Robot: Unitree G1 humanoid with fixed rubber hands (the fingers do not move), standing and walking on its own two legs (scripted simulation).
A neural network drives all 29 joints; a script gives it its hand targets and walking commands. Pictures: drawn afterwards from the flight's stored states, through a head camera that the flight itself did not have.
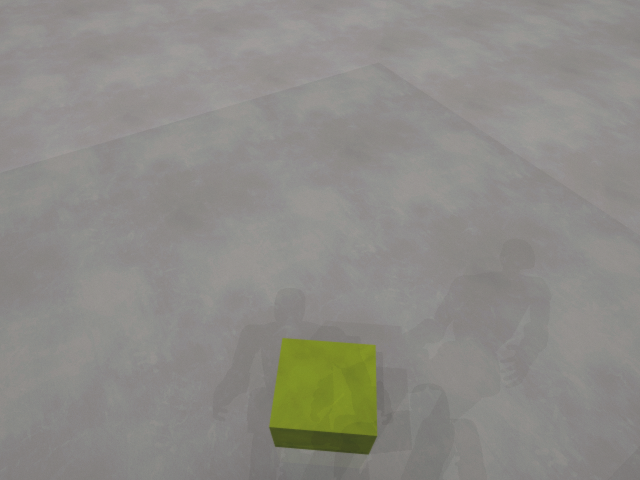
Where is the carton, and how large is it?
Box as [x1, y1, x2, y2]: [269, 338, 376, 454]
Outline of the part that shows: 282,338 269,425 275,446 368,454 376,437 375,345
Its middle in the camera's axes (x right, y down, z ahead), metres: +0.01 +0.45 +1.12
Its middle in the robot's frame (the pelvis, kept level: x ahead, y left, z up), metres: +0.45 +0.00 -0.67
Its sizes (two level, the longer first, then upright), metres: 0.268 0.240 0.200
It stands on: the floor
